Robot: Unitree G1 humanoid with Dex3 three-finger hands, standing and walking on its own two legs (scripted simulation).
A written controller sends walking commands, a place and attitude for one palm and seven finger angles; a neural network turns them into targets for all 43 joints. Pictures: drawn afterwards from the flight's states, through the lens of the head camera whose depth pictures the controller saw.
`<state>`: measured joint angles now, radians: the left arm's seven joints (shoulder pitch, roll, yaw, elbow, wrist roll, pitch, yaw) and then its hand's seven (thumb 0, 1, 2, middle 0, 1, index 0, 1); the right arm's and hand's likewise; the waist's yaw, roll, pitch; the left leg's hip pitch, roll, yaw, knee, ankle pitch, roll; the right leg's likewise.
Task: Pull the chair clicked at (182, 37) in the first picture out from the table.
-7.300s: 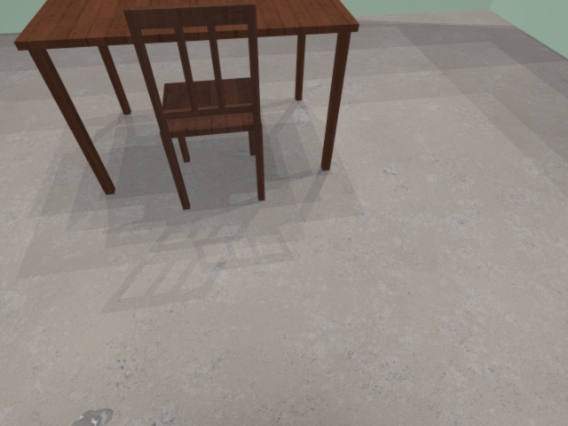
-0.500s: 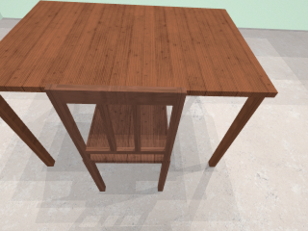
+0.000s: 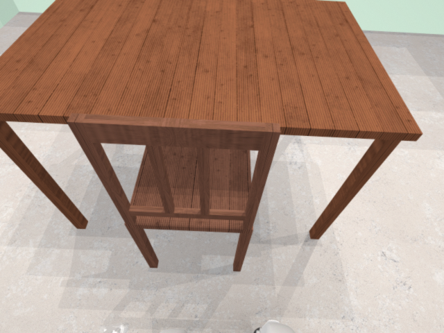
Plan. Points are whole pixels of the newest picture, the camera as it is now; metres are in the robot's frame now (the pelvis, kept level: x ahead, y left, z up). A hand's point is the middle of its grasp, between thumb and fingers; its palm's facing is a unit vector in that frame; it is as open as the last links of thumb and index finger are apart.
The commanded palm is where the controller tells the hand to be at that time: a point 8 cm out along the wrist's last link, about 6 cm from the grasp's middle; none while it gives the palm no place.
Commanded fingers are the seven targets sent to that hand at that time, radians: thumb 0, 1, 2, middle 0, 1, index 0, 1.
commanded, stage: come to a stop and stand still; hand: left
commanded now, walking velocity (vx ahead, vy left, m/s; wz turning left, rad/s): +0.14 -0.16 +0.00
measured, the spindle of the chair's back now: (162, 181) +0.45 +0.17 -0.08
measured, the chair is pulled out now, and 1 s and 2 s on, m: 0.00 0.00 0.00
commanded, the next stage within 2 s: look again from close up in 0.46 s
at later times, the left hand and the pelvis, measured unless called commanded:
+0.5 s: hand out of the picture -0.03 +0.21 -0.15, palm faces +0.01 -0.98 -0.21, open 7.4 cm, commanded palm none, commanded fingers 0.00 0.90 0.90 -0.20 -0.30 -0.20 -0.30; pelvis -0.02 +0.03 +0.02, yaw -1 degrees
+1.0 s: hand out of the picture +0.00 +0.18 -0.15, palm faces +0.01 -0.98 -0.20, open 7.3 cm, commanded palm none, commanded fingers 0.00 0.90 0.90 -0.20 -0.30 -0.20 -0.30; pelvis +0.01 +0.02 +0.02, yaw -1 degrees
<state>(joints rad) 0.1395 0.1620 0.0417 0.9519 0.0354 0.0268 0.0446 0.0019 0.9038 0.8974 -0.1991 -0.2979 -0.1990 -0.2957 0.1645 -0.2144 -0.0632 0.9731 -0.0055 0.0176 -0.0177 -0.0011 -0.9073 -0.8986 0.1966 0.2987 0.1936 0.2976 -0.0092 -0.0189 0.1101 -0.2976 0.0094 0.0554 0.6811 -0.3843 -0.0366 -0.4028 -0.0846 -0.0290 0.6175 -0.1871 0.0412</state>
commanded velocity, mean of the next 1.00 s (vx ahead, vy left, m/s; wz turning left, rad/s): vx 0.02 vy -0.05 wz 0.00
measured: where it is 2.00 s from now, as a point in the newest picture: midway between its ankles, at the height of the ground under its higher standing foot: outside the picture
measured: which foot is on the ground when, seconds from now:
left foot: down 0.00-1.00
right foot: down 0.00-0.04, up 0.06-0.32, down 0.34-1.00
